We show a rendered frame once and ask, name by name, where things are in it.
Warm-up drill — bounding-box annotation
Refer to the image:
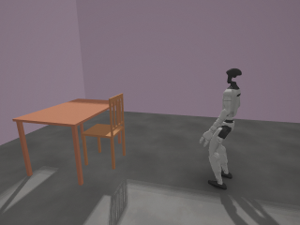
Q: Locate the left robot forearm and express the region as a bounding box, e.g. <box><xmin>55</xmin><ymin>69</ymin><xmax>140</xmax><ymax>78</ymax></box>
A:
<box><xmin>209</xmin><ymin>110</ymin><xmax>228</xmax><ymax>134</ymax></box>

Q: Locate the right robot shin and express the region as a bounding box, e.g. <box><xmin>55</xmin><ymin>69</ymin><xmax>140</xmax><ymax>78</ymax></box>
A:
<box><xmin>216</xmin><ymin>150</ymin><xmax>228</xmax><ymax>174</ymax></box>

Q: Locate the chair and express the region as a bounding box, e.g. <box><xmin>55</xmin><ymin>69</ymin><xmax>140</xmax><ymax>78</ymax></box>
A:
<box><xmin>82</xmin><ymin>93</ymin><xmax>126</xmax><ymax>170</ymax></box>

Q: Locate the robot left hand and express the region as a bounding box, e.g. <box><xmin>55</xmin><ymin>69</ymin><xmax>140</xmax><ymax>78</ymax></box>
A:
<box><xmin>199</xmin><ymin>130</ymin><xmax>213</xmax><ymax>147</ymax></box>

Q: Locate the robot left upper arm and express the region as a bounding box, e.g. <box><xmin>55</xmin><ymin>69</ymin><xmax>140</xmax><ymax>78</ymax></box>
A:
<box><xmin>223</xmin><ymin>89</ymin><xmax>233</xmax><ymax>116</ymax></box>

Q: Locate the table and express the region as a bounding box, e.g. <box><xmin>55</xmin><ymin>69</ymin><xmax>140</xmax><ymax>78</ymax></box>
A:
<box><xmin>12</xmin><ymin>98</ymin><xmax>121</xmax><ymax>186</ymax></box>

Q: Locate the robot right foot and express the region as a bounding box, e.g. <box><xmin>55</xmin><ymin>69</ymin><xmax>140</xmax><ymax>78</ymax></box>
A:
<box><xmin>221</xmin><ymin>171</ymin><xmax>233</xmax><ymax>179</ymax></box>

